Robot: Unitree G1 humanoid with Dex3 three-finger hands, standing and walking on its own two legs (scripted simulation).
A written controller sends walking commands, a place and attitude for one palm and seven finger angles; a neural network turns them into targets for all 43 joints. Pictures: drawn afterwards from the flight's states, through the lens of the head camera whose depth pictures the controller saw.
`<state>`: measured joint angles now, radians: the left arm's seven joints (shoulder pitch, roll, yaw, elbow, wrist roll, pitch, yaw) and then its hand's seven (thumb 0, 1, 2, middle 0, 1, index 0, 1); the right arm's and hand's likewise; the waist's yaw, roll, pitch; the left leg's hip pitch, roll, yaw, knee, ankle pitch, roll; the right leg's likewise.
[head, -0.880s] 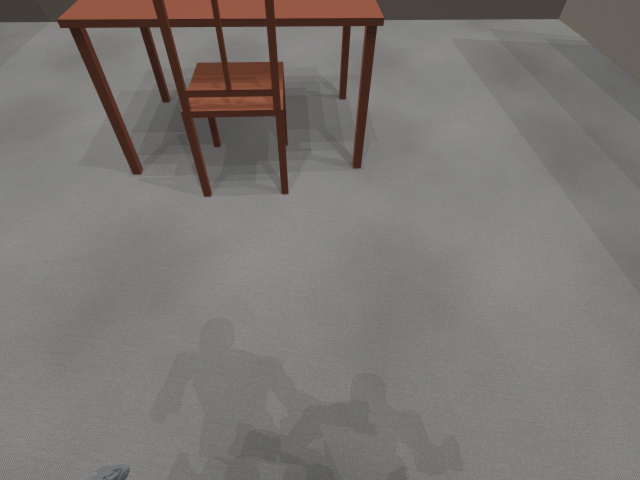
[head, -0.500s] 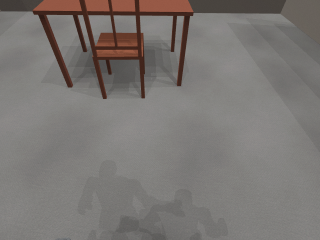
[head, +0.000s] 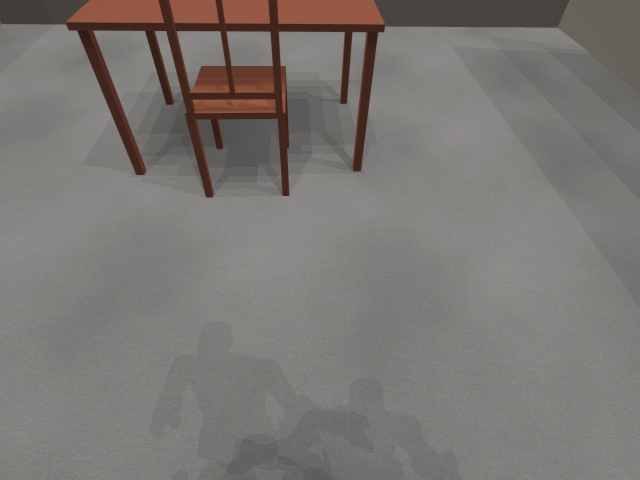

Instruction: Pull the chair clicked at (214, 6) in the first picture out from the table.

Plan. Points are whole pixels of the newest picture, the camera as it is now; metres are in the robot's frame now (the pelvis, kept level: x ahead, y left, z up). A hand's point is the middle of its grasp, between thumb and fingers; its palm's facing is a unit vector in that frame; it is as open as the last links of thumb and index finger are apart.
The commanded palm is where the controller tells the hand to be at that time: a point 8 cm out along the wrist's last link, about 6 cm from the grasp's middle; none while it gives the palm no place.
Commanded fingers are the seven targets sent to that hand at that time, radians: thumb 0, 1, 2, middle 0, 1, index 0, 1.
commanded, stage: stand and wait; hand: left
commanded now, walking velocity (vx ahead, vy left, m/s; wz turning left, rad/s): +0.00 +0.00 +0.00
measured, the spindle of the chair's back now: (225, 47) +1.46 +0.43 -0.08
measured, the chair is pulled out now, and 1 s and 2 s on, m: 0.00 0.00 0.00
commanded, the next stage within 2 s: look at it before walking up in 0.02 s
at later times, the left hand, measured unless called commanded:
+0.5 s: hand out of the picture +0.07 +0.25 -0.16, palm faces -0.03 -0.94 -0.33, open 7.4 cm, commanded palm none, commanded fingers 0.00 0.90 0.90 -0.20 -0.30 -0.20 -0.30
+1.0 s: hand out of the picture +0.06 +0.24 -0.17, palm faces +0.05 -0.95 -0.31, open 7.4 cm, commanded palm none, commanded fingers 0.00 0.90 0.90 -0.20 -0.30 -0.20 -0.30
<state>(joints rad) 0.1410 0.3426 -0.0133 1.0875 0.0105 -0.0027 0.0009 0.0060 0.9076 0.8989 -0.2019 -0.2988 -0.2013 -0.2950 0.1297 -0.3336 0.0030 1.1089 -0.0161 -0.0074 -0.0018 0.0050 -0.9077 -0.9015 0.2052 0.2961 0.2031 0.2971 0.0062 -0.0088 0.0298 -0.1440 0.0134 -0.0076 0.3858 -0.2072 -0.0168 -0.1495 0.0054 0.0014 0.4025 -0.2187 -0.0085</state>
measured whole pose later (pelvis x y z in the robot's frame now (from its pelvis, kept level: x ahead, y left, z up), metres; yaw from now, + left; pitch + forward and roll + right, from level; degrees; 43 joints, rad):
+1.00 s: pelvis +0.00 +0.01 -0.01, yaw +5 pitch -1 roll +0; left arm 0.14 0.29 0.00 1.01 0.01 0.03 0.02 0.00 0.91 0.90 -0.20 -0.30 -0.20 -0.29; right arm 0.16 -0.30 -0.01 1.05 -0.02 0.04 0.00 0.00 -0.91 -0.90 0.20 0.30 0.20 0.30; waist -0.01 0.00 0.04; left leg -0.27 -0.01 -0.06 0.54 -0.25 -0.01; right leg -0.22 -0.02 -0.07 0.50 -0.27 0.00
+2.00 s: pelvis +0.09 +0.09 -0.01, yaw +41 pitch +1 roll +1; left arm 0.48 0.16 0.01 1.04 0.04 -0.06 0.02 0.00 0.91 0.90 -0.20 -0.30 -0.20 -0.29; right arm 0.10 -0.25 -0.06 0.93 -0.04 0.04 0.07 0.01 -0.92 -0.90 0.20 0.29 0.19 0.30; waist 0.06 0.00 0.09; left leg -0.58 0.07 0.10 0.79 -0.22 0.02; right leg 0.07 -0.12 -0.27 0.34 -0.41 0.07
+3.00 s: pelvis +0.38 +0.45 -0.02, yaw +52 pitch -1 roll -2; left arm 0.43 0.17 0.04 1.15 0.03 -0.05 0.00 0.00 0.92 0.90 -0.20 -0.30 -0.20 -0.29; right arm 0.17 -0.18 -0.06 1.02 -0.03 -0.05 0.03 0.01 -0.93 -0.90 0.20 0.30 0.20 0.30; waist 0.04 -0.03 0.06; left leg -0.42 0.09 0.14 0.62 -0.17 0.04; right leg -0.04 -0.10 -0.22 0.55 -0.44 0.05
